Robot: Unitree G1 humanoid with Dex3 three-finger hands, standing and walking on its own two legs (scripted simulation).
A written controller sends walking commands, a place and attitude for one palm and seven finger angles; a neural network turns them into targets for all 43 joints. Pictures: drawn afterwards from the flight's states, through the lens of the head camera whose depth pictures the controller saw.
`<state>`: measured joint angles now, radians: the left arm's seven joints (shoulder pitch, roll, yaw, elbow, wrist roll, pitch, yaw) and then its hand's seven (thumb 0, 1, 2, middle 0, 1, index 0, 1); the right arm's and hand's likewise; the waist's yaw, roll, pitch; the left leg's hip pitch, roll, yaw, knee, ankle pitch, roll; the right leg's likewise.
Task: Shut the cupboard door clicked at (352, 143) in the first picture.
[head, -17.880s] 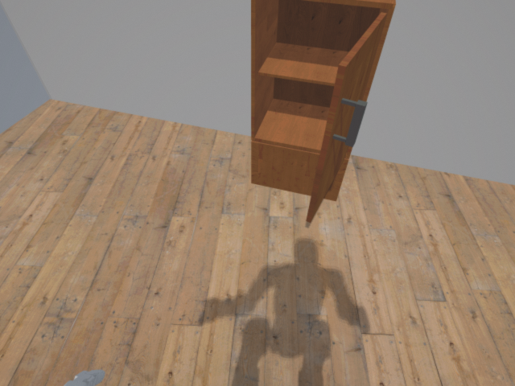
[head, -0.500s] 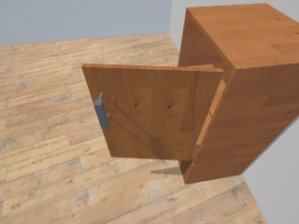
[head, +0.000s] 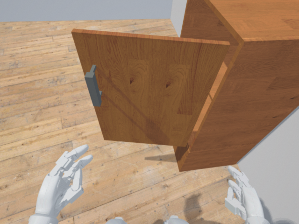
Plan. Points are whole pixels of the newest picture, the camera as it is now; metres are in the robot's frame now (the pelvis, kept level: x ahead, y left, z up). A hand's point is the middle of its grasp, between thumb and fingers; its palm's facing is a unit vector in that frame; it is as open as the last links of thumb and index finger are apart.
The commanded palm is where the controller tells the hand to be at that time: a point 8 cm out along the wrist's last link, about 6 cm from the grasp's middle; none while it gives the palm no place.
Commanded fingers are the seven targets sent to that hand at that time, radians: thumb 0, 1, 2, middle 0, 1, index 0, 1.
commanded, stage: raise the hand and make a fist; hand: left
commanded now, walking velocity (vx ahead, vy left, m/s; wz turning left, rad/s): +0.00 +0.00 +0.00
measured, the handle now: (95, 86) +0.52 +0.21 +0.04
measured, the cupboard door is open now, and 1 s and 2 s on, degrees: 78 78 78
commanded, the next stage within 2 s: bring the fist close to the handle in 1.58 s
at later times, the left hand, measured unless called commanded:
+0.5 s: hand (66, 195) +0.19 +0.21 +0.01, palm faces +0.03 -1.00 -0.01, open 4.1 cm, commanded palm +0.16 +0.25 +0.02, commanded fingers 0.00 0.90 0.90 -0.97 -1.14 -0.97 -1.14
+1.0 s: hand (62, 184) +0.21 +0.22 +0.03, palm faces -0.03 -1.00 -0.03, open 3.1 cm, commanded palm +0.19 +0.28 +0.04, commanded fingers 0.00 0.90 0.90 -1.30 -1.50 -1.30 -1.50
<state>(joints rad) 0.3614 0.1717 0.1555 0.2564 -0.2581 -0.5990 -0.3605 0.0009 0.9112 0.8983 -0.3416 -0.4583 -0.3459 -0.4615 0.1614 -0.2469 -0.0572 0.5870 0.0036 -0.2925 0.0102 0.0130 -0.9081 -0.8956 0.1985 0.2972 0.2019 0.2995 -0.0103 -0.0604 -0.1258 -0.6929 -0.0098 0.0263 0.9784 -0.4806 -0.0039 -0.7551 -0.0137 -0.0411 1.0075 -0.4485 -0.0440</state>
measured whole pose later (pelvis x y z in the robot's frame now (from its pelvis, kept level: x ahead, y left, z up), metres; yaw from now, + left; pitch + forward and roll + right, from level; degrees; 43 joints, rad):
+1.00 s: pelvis +0.00 +0.04 -0.02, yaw +1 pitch +14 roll -3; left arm 0.40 0.24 0.11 -0.06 -0.26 -0.32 -0.27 0.01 0.90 0.90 -1.24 -1.43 -1.24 -1.44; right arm 0.23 -0.23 0.04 0.44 0.03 -0.18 -0.04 0.01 -0.90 -0.90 0.20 0.30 0.21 0.30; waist 0.02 0.04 -0.16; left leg -0.85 -0.01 -0.02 1.15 -0.55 0.04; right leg -0.85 -0.02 -0.08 1.07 -0.48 0.00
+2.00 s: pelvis +0.00 +0.02 -0.02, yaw +1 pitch +15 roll -2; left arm 0.09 0.26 0.14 0.19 -0.25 -0.29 -0.26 0.01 0.90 0.90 -1.30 -1.50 -1.31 -1.50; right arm 0.24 -0.25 0.04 0.53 0.03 -0.17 -0.05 0.02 -0.90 -0.90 0.20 0.30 0.21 0.30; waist -0.03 0.04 -0.15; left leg -0.84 0.00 -0.02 1.12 -0.54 0.01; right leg -0.85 0.00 -0.09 1.06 -0.47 -0.03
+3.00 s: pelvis +0.00 +0.02 -0.01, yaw -1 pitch +17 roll -1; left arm -0.48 0.28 0.25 0.82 -0.16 -0.41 -0.16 0.02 0.90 0.90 -1.30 -1.50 -1.30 -1.50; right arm 0.36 -0.26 0.00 0.62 0.01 -0.01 0.00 0.01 -0.91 -0.90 0.20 0.30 0.20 0.30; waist -0.09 0.02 -0.13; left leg -0.85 0.01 0.03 1.04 -0.49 0.03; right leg -0.88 0.01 -0.03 1.00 -0.42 -0.02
